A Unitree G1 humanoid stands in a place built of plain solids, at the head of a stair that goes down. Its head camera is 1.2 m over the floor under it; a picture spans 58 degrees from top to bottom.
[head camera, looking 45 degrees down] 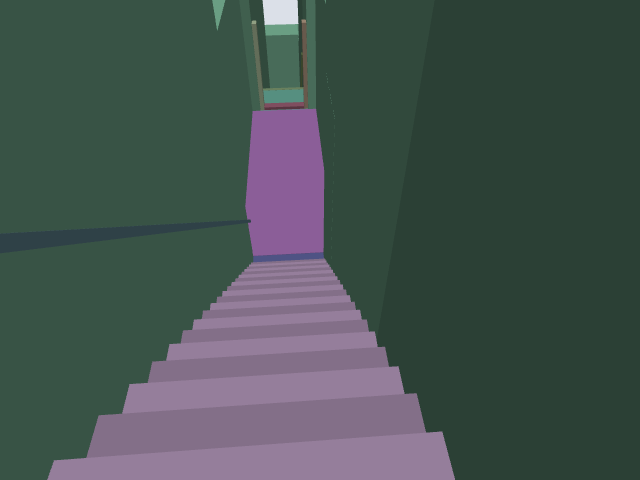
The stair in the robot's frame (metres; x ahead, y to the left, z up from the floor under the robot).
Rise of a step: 0.20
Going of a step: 0.22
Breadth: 1.20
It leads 4 degrees to the left of straight ahead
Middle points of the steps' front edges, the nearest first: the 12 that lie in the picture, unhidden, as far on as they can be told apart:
0.50 0.21 -0.20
0.72 0.23 -0.40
0.95 0.24 -0.60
1.17 0.26 -0.80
1.39 0.27 -1.00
1.61 0.29 -1.20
1.84 0.31 -1.40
2.06 0.32 -1.60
2.28 0.34 -1.80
2.51 0.35 -2.00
2.73 0.37 -2.20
2.95 0.39 -2.40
